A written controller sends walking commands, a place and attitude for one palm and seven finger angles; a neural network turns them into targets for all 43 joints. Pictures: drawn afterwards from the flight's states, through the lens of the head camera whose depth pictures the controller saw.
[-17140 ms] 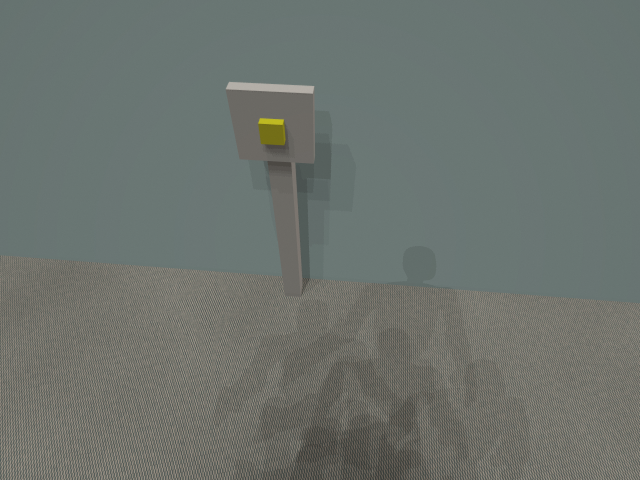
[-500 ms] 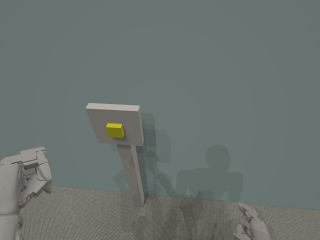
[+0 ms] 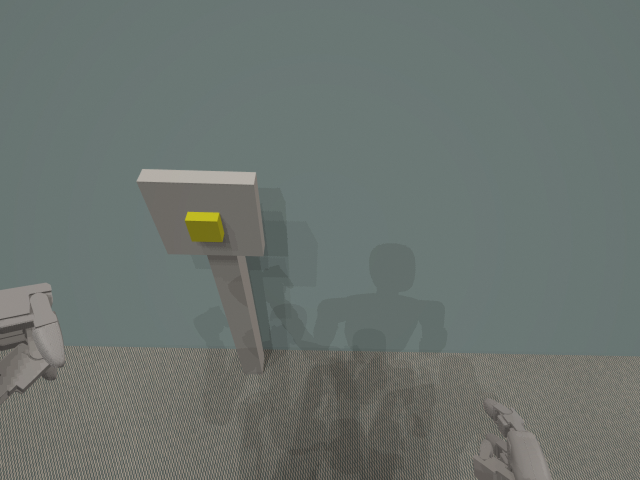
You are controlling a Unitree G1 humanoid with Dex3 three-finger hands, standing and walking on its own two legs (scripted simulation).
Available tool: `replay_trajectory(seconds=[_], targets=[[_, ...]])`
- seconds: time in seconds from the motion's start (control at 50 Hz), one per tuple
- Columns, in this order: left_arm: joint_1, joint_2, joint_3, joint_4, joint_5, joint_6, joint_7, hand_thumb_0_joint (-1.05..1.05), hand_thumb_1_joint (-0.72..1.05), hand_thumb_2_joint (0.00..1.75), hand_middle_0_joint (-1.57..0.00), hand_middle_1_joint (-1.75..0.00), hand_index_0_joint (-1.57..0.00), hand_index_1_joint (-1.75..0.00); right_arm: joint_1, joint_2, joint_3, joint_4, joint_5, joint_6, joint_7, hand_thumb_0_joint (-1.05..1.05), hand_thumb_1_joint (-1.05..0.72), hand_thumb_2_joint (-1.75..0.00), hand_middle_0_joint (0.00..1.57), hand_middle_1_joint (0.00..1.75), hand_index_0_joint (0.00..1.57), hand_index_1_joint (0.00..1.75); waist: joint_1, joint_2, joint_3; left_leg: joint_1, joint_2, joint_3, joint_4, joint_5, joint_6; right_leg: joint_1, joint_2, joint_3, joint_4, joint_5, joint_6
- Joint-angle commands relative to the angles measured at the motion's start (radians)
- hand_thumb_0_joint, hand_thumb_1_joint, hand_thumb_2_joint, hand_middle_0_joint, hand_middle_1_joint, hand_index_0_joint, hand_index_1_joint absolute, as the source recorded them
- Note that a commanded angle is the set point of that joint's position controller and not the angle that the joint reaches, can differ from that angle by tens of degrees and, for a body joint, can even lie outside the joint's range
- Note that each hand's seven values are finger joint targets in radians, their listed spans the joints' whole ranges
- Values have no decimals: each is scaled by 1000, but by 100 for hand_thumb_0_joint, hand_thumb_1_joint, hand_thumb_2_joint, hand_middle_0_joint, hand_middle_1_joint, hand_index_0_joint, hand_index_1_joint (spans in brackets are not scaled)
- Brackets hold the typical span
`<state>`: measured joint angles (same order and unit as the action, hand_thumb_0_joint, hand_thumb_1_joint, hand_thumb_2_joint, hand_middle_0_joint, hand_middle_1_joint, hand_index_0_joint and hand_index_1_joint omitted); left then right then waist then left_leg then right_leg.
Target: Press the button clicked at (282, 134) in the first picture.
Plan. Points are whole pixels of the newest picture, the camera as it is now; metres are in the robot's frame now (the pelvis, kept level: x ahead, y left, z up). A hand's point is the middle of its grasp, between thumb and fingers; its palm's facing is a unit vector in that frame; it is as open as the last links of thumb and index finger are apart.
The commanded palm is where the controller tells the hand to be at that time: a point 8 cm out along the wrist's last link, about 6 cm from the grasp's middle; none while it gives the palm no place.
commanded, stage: step back with the hand held close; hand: left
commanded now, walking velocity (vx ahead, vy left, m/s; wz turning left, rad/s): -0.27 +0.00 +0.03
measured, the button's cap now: (205, 225) +0.50 +0.22 -0.02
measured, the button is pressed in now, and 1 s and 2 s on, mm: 0 0 0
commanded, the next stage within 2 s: stop stepping back and stand still in 0.96 s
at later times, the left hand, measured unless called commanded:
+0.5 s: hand out of the picture +0.13 +0.26 +0.17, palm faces +0.42 -0.78 -0.46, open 3.1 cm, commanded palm +0.06 +0.29 +0.18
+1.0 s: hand out of the picture +0.04 +0.24 +0.16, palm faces +0.44 -0.79 -0.42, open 3.1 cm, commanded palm -0.03 +0.27 +0.18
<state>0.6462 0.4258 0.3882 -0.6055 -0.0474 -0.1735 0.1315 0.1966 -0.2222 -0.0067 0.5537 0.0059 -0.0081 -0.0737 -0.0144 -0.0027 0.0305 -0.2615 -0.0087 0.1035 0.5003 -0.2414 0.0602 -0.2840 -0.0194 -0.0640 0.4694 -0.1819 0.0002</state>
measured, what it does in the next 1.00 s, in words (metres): walks backwards: right foot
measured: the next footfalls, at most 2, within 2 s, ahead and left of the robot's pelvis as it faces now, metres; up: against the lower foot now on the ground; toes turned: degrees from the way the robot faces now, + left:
right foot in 0.48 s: -0.04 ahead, -0.12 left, +0.00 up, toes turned +6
left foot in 1.04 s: -0.19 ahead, +0.10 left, +0.00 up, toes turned +4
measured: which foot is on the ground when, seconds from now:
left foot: down 0.00-0.80, up 0.82-1.00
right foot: down 0.00-0.40, up 0.42-0.46, down 0.48-1.00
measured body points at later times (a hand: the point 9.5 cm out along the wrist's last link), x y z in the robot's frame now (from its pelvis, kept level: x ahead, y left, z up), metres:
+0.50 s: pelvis -0.05 +0.01 -0.01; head -0.04 +0.03 +0.44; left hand +0.11 +0.30 +0.19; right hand +0.11 -0.23 -0.08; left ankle +0.02 +0.08 -0.74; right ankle -0.04 -0.12 -0.73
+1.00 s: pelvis -0.14 -0.02 +0.00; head -0.13 +0.01 +0.45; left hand +0.01 +0.28 +0.19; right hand +0.05 -0.25 -0.07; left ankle -0.16 +0.11 -0.72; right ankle -0.08 -0.13 -0.74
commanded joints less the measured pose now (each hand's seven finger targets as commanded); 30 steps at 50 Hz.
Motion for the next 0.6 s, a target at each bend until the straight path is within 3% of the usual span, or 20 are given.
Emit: replay_trajectory(seconds=[0.0, 0.04, 0.12, 0.24, 0.28, 0.32, 0.38, 0.4, 0.42, 0.46, 0.5, 0.52, 0.54, 0.58], targets=[[7, 89, 92, -162, 3, -52, 17, 0, 90, 90, -130, -150, -130, -150, -106, -133, -42, -175, 2, -66, -5, 0, -90, -90, 20, 30, 20, 30, 23, 97, -114, -205, 161, -206, -186, 69, 18, 221, -13, 84, 88, 160, 2], [-17, 93, 97, -171, 11, -57, 19, 0, 90, 90, -130, -150, -130, -150, -109, -135, -42, -178, 0, -74, -9, 0, -90, -90, 20, 30, 20, 30, 24, 99, -94, -294, 167, -217, -213, -63, 34, 260, -7, 93, 112, 146, 4], [-64, 85, 86, -188, 27, -67, 23, 0, 90, 90, -130, -150, -130, -150, -91, -137, -40, -187, 3, -90, -8, 0, -90, -90, 20, 30, 20, 30, 11, 42, -51, -406, 154, -221, -202, -331, 49, 255, -26, 135, 91, 33, 2], [-93, 112, 94, -248, 29, -87, 37, 0, 90, 90, -130, -150, -130, -150, -65, -134, -38, -174, -12, -107, -6, 0, -90, -90, 20, 30, 20, 30, 1, -20, -77, -252, 81, -194, -37, -313, 18, 41, -104, 239, -94, -211, -45], [-96, 108, 85, -257, 26, -97, 45, 0, 90, 90, -130, -150, -130, -150, -60, -129, -32, -164, -14, -112, -6, 0, -90, -90, 20, 30, 20, 30, -4, -1, -82, -187, 79, -198, -21, -273, 10, -25, -110, 218, -102, -224, -50], [-79, 106, 90, -247, 27, -103, 51, 0, 90, 90, -130, -150, -130, -150, -67, -131, -27, -161, -17, -115, -8, 0, -90, -90, 20, 30, 20, 30, -2, 57, -80, -232, 108, -236, -107, -279, 18, 23, -65, 165, -46, -187, -28], [-68, 103, 117, -227, 44, -115, 48, 0, 90, 90, -130, -150, -130, -150, -91, -145, -32, -166, -15, -124, -12, 0, -90, -90, 20, 30, 20, 30, 13, 213, -81, -521, 246, -366, -322, -469, 72, 296, 47, 80, 245, -52, 13], [-64, 105, 125, -218, 51, -120, 44, 0, 90, 90, -130, -150, -130, -150, -93, -139, -36, -168, -14, -127, -11, 0, -90, -90, 20, 30, 20, 30, 19, 221, -84, -562, 271, -386, -343, -492, 81, 329, 66, 74, 305, -45, 18], [-67, 111, 134, -228, 52, -124, 40, 0, 90, 90, -130, -150, -130, -150, -93, -134, -40, -170, -17, -130, -10, 0, -90, -90, 20, 30, 20, 30, 19, 214, -84, -543, 275, -374, -325, -441, 84, 316, 67, 75, 321, -34, 18], [-41, 121, 142, -223, 45, -134, 30, 0, 90, 90, -130, -150, -130, -150, -100, -123, -43, -171, -16, -140, -6, 0, -90, -90, 20, 30, 20, 30, 20, 114, -86, -472, 257, -363, -252, -299, 85, 276, 71, 99, 257, -40, 14], [-3, 108, 134, -211, 34, -145, 17, 0, 90, 90, -130, -150, -130, -150, -85, -131, -46, -152, -21, -148, 2, 0, -90, -90, 20, 30, 20, 30, 16, 103, -71, -400, 236, -346, -226, -209, 73, 227, 75, 107, 179, -38, 5], [6, 106, 126, -219, 20, -149, 11, 0, 90, 90, -130, -150, -130, -150, -82, -130, -45, -140, -20, -149, 4, 0, -90, -90, 20, 30, 20, 30, 15, 78, -97, -296, 214, -322, -182, -80, 60, 182, 64, 116, 110, 34, -1], [-14, 100, 110, -234, 18, -153, 9, 0, 90, 90, -130, -150, -130, -150, -79, -133, -44, -126, -21, -152, 6, 0, -90, -90, 20, 30, 20, 30, 9, 83, -133, -203, 197, -293, -147, 79, 43, 149, 57, 126, 84, 117, -3], [-43, 120, 109, -266, 9, -165, 6, 0, 90, 90, -130, -150, -130, -150, -90, -130, -42, -106, -26, -155, 7, 0, -90, -90, 20, 30, 20, 30, 17, 139, -231, -35, 199, -262, -121, 315, 31, 102, 54, 125, 82, 135, 6]])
